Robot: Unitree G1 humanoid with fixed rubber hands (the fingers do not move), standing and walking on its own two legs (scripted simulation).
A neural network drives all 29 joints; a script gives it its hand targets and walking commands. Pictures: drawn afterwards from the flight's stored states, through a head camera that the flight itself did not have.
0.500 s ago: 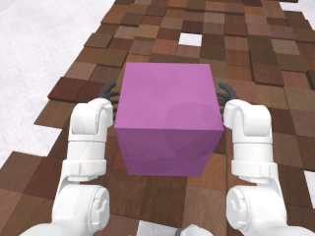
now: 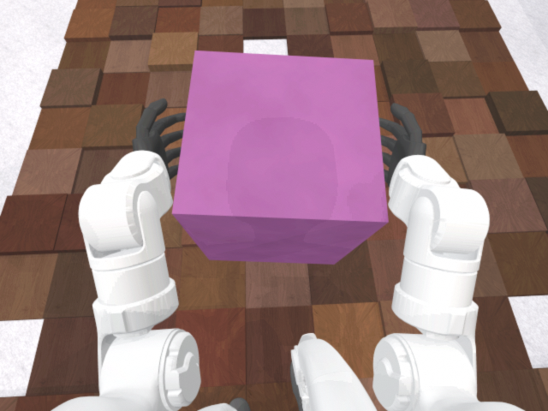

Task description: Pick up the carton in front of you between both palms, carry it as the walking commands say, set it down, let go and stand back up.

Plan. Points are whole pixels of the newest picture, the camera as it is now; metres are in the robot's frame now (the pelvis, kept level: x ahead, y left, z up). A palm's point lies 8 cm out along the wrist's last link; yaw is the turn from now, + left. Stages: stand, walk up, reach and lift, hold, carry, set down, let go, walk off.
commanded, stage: carry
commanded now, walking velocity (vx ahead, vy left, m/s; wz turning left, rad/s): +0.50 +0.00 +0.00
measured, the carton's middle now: (277, 177) +0.40 -0.06 +0.04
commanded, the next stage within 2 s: none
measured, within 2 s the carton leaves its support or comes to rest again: neither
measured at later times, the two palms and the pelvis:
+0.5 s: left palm (103, 27) +0.63 +0.16 +0.13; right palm (303, 3) +0.66 -0.13 +0.12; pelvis +0.35 -0.01 -0.02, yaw +3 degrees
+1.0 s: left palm out of the picture +1.01 +0.17 +0.16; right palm out of the picture +1.03 -0.13 +0.16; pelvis +0.63 +0.00 -0.03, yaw +3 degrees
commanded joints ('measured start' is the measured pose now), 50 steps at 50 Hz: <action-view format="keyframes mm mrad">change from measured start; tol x32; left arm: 1 -449 -741 -620 -24 -195 -6 -141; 19 -332 -856 -849 -278 -458 104 -284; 50 -900 -929 -520 423 -428 84 -205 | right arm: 1 -689 984 807 -151 507 43 292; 20 -202 875 767 -225 188 112 226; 50 -921 991 470 367 351 144 272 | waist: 1 69 80 -616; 7 186 -330 -747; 26 176 -197 -464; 30 57 271 -701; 46 173 104 -538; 50 240 -384 -685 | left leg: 1 380 163 -129 -31 716 65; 4 160 103 -8 167 666 -6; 7 -309 -30 -62 739 -292 -58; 23 -343 3 89 182 237 -24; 27 86 -83 194 33 269 40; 30 679 342 -562 -99 217 267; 42 271 200 -105 -150 143 155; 47 293 145 95 207 668 34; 50 -373 -83 7 802 -173 -36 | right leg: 1 272 25 -71 -487 362 31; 5 850 -101 -80 -559 645 9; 7 1166 -458 406 -423 933 -191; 9 1001 -395 423 -557 512 -192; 27 664 -167 -137 -268 1031 -45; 31 -124 -10 42 492 -154 -4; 47 463 29 -240 -436 244 -22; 50 979 -345 566 -557 248 -190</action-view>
